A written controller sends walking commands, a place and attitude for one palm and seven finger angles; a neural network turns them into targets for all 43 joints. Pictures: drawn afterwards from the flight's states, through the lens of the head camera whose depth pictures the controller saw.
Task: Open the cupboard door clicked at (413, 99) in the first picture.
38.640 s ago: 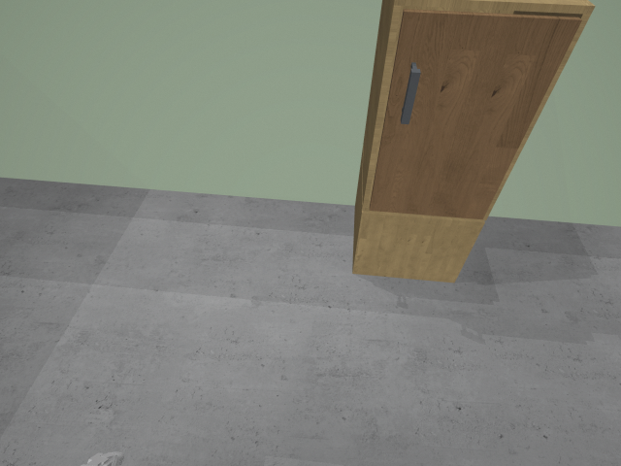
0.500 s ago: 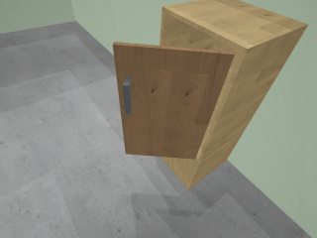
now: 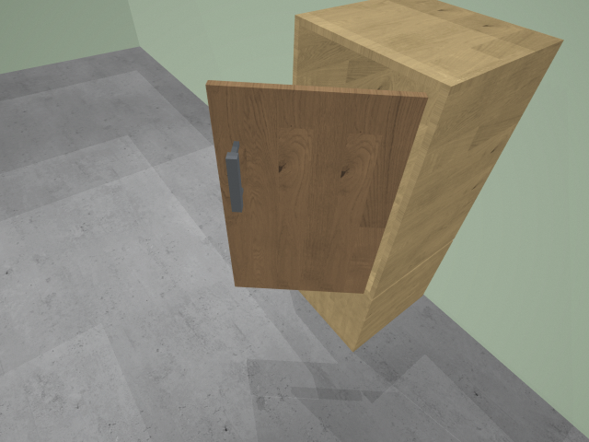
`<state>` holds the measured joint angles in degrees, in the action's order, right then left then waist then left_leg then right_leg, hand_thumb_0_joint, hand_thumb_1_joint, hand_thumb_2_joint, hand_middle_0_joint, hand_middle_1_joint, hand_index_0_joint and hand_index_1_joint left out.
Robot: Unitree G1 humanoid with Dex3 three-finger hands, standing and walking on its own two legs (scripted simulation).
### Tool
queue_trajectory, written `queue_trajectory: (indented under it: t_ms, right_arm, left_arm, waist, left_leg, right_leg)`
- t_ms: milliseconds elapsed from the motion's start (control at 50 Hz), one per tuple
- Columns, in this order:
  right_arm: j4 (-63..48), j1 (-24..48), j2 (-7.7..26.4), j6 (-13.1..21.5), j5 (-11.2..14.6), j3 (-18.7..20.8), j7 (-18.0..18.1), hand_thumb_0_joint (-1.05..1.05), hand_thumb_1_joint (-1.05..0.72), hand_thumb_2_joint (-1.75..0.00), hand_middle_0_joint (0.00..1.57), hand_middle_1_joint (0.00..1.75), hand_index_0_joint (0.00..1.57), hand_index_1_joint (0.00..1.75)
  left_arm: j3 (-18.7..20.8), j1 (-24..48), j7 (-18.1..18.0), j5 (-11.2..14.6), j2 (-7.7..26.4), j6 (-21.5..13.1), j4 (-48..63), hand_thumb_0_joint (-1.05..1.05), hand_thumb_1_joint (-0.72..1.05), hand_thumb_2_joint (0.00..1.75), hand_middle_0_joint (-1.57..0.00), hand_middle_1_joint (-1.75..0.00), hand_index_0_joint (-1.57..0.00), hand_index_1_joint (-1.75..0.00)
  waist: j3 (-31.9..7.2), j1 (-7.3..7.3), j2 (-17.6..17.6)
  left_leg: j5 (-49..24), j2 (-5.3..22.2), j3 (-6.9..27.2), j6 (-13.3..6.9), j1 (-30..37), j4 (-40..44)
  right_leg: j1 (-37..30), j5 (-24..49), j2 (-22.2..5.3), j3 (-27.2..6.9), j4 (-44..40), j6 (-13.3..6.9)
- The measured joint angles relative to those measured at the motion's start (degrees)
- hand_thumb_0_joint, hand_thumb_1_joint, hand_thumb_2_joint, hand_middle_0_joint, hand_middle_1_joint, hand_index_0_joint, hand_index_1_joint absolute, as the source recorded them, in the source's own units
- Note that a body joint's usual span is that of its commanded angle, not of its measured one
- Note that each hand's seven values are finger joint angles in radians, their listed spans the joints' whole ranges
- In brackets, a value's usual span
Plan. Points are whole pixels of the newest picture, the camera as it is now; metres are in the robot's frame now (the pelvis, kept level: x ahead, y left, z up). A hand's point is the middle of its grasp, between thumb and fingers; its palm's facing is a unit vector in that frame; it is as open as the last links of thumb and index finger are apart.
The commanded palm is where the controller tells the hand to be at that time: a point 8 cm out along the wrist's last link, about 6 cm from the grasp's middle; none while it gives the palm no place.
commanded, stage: look again from close up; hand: left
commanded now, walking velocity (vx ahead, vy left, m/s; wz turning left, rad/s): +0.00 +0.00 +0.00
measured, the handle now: (236, 177) +0.57 +0.15 +0.04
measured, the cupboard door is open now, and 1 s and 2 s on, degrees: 50 50 50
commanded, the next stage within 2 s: raise the hand with hooked fingers in 0.30 s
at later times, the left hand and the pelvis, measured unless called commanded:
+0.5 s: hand out of the picture +0.04 +0.18 -0.14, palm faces +0.18 -0.95 -0.25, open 7.2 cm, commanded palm +0.11 +0.20 -0.06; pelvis +0.01 -0.01 -0.01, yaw +2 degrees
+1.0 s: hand (162, 409) +0.17 +0.18 -0.03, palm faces +0.15 -0.99 -0.07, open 9.6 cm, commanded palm +0.16 +0.24 -0.02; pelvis +0.02 -0.04 -0.09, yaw +6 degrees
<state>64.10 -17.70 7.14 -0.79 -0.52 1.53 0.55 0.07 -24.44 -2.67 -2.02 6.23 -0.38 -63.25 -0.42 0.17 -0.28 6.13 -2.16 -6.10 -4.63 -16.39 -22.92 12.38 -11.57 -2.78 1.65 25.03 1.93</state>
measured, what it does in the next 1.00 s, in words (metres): lowers itself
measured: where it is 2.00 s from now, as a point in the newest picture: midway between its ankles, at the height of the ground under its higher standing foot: outside the picture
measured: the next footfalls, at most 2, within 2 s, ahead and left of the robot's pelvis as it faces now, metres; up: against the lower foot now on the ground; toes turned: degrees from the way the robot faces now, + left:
none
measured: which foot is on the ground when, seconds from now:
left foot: down 0.00-1.00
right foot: down 0.00-1.00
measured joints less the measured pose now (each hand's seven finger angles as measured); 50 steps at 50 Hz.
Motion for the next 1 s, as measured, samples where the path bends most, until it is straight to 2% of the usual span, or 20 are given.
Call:
queue_trajectory:
  t_ms: [400, 420, 440, 460, 480, 540, 600, 640, 680, 720, 740, 780, 820, 860, 900, 940, 1000]
  right_arm:
    - [0.4, -1.62, -1.11, 0.21, -0.12, -0.15, 0.23, 0.0, -0.91, -0.9, 0.2, 0.3, 0.2, 0.3]
    - [-0.14, -1.6, -1.03, -0.08, -0.13, -0.35, 0.09, 0.0, -0.91, -0.9, 0.2, 0.3, 0.2, 0.3]
    - [-3.35, -2.5, -0.65, 0.25, 0.31, -1.18, 0.17, 0.01, -0.91, -0.9, 0.2, 0.3, 0.2, 0.3]
    - [-6.39, -3.88, -0.19, 2.93, 0.95, -2.18, 0.9, 0.01, -0.91, -0.9, 0.2, 0.3, 0.2, 0.3]
    - [-8.33, -5.21, 0.48, 5.94, 1.52, -2.77, 1.81, 0.02, -0.92, -0.9, 0.2, 0.3, 0.2, 0.3]
    - [-13.9, -6.69, 3.78, 13.48, 4.05, -2.81, 2.48, 0.03, -0.94, -0.9, 0.2, 0.3, 0.2, 0.3]
    - [-18.5, -4.08, 8.13, 17.15, 3.78, -2.03, 2.63, 0.03, -0.93, -0.9, 0.2, 0.3, 0.2, 0.3]
    - [-21.18, -0.98, 9.75, 17.77, 2.82, -0.9, 2.04, 0.03, -0.93, -0.9, 0.2, 0.3, 0.2, 0.3]
    - [-24.52, 2.23, 10.23, 17.39, 2.26, 0.44, 0.87, 0.02, -0.92, -0.9, 0.2, 0.3, 0.2, 0.3]
    - [-28.54, 5.06, 10.11, 16.19, 2.33, 1.56, -0.3, 0.02, -0.92, -0.9, 0.2, 0.3, 0.2, 0.3]
    - [-30.63, 6.14, 9.84, 15.36, 2.63, 1.88, -0.59, 0.02, -0.92, -0.9, 0.2, 0.3, 0.2, 0.3]
    - [-34.83, 7.63, 9.26, 13.65, 3.16, 2.0, -0.61, 0.02, -0.92, -0.9, 0.2, 0.3, 0.2, 0.3]
    - [-38.27, 8.33, 8.71, 12.31, 3.18, 1.71, -0.26, 0.02, -0.91, -0.9, 0.2, 0.3, 0.2, 0.3]
    - [-40.44, 8.47, 8.1, 11.61, 2.91, 1.23, 0.17, 0.02, -0.91, -0.9, 0.2, 0.3, 0.2, 0.3]
    - [-41.19, 8.26, 7.6, 11.63, 2.43, 0.41, 0.61, 0.01, -0.91, -0.9, 0.2, 0.3, 0.2, 0.3]
    - [-40.44, 8.27, 7.23, 12.06, 2.06, -0.68, 0.84, 0.01, -0.91, -0.9, 0.2, 0.3, 0.2, 0.3]
    - [-37.83, 8.76, 6.67, 12.46, 2.03, -2.59, 1.07, 0.01, -0.91, -0.9, 0.2, 0.3, 0.2, 0.3]
  left_arm:
    - [0.1, 0.27, 0.11, 0.24, -0.71, -0.2, 0.38, 0.0, 0.91, 0.9, -0.2, -0.3, -0.2, -0.3]
    - [-0.22, 0.59, -0.18, 0.04, -0.65, -0.24, 0.49, 0.0, 0.91, 0.9, -0.2, -0.3, -0.2, -0.3]
    - [-1.01, -2.2, -0.33, 2.31, -0.41, 3.54, 10.19, 0.0, 0.91, 0.9, -0.2, -0.3, -0.2, -0.3]
    - [-1.45, -5.49, -1.62, 3.85, 0.2, 5.41, 21.8, 0.01, 0.91, 0.9, -0.2, -0.3, -0.2, -0.3]
    - [-1.24, -8.24, -4.57, 4.06, 1.8, 5.62, 30.51, 0.04, 0.95, 0.9, -0.2, -0.31, -0.2, -0.31]
    - [-0.83, -10.98, -8.23, 8.41, 5.9, 2.51, 50.04, 0.07, 0.97, 0.89, -0.2, -0.32, -0.2, -0.32]
    - [-0.91, -6.23, -6.81, 10.5, 6.23, -5.02, 59.6, 0.06, 0.93, 0.87, -0.2, -0.35, -0.2, -0.35]
    - [0.04, -0.95, -2.46, 11.56, 5.15, -12.66, 60.04, 0.05, 0.88, 0.85, -0.2, -0.37, -0.2, -0.37]
    - [1.54, 3.21, 4.66, 12.93, 4.02, -20.28, 58.7, 0.04, 0.82, 0.84, -0.2, -0.39, -0.2, -0.39]
    - [2.9, 4.84, 12.04, 13.76, 3.76, -25.34, 57.4, 0.03, 0.77, 0.82, -0.2, -0.42, -0.2, -0.42]
    - [3.33, 4.46, 14.7, 13.97, 3.99, -26.16, 57.28, 0.02, 0.74, 0.81, -0.21, -0.43, -0.21, -0.43]
    - [3.88, 1.96, 17.58, 14.54, 4.74, -24.81, 58.2, 0.02, 0.68, 0.79, -0.21, -0.46, -0.21, -0.46]
    - [4.52, -1.84, 17.65, 15.16, 5.6, -22.04, 60.16, 0.01, 0.63, 0.77, -0.22, -0.49, -0.22, -0.49]
    - [5.4, -5.81, 16.13, 15.54, 6.46, -20.55, 62.89, 0.01, 0.58, 0.75, -0.23, -0.52, -0.22, -0.52]
    - [6.29, -8.51, 14.58, 15.75, 7.61, -21.42, 66.13, 0.01, 0.53, 0.73, -0.23, -0.55, -0.23, -0.55]
    - [7.27, -9.0, 14.38, 16.32, 8.52, -24.16, 68.48, 0.02, 0.48, 0.72, -0.23, -0.58, -0.23, -0.58]
    - [8.73, -5.66, 17.21, 17.46, 9.33, -26.81, 69.23, 0.01, 0.4, 0.69, -0.23, -0.62, -0.23, -0.62]
  waist:
    - [-0.32, -0.36, -0.49]
    - [0.08, -0.37, -0.36]
    - [0.91, -0.96, -0.17]
    - [1.19, -1.26, -0.31]
    - [0.55, -1.38, -0.64]
    - [-1.09, -2.65, 0.05]
    - [-2.76, -4.12, 2.62]
    - [-5.12, -4.02, 2.92]
    - [-7.13, -3.25, 2.06]
    - [-7.83, -2.76, 0.97]
    - [-8.12, -2.54, 0.34]
    - [-8.26, -2.02, -0.75]
    - [-8.19, -1.17, -1.21]
    - [-8.07, -0.16, -1.01]
    - [-7.97, 0.99, -0.55]
    - [-7.85, 1.97, 0.22]
    - [-7.4, 2.89, 1.73]
  left_leg:
    - [0.96, 0.58, 0.55, 0.26, -1.35, -1.79]
    - [1.9, 0.76, 0.66, 0.73, -1.94, -3.0]
    - [1.69, 0.86, 0.95, 0.74, -2.42, -4.16]
    - [2.02, 0.6, 1.21, 0.36, -3.05, -5.49]
    - [2.81, 0.24, 1.35, 0.35, -3.74, -6.65]
    - [5.08, -1.11, 2.56, 0.53, -6.56, -10.89]
    - [8.5, -1.72, 4.36, 0.92, -11.75, -17.46]
    - [11.24, -1.46, 4.38, 1.73, -17.19, -22.33]
    - [11.26, -0.68, 3.93, 2.18, -22.64, -27.02]
    - [12.1, 0.07, 3.76, 1.17, -26.69, -32.03]
    - [13.49, 0.33, 3.7, 0.66, -28.19, -34.13]
    - [15.44, 0.62, 3.8, 0.67, -30.13, -37.03]
    - [16.51, 0.9, 4.44, 1.0, -31.32, -38.82]
    - [17.37, 1.2, 5.65, 1.39, -32.26, -40.08]
    - [18.03, 1.39, 7.12, 1.82, -33.4, -41.2]
    - [18.53, 1.47, 8.57, 2.2, -34.82, -42.36]
    - [19.11, 1.54, 10.14, 2.6, -36.95, -43.99]
  right_leg:
    - [0.78, -0.52, 1.07, -0.51, 0.56, -0.35]
    - [0.85, -0.59, 1.13, -0.34, 0.79, -0.36]
    - [1.21, -1.17, 1.16, 0.11, 2.1, -0.51]
    - [2.1, -2.84, 1.02, 0.27, 4.41, -1.17]
    - [3.36, -5.57, 0.97, -0.04, 7.13, -1.92]
    - [6.12, -7.82, 1.17, -0.09, 12.06, -2.85]
    - [9.63, -9.6, 1.68, 0.21, 16.57, -1.69]
    - [14.92, -12.38, 2.06, 0.01, 21.37, -1.73]
    - [20.61, -12.8, 2.78, -0.46, 26.27, -1.96]
    - [24.71, -13.78, 3.6, -0.61, 31.18, -2.06]
    - [26.23, -15.16, 3.86, -0.64, 33.28, -2.07]
    - [28.12, -17.1, 4.14, -0.48, 36.15, -2.38]
    - [28.92, -18.09, 4.48, 0.17, 37.43, -2.76]
    - [29.1, -18.69, 4.94, 1.35, 37.59, -3.17]
    - [29.35, -19.13, 5.36, 2.77, 37.49, -3.63]
    - [29.9, -19.49, 5.67, 4.18, 37.55, -3.99]
    - [31.14, -19.96, 6.04, 5.72, 38.03, -4.35]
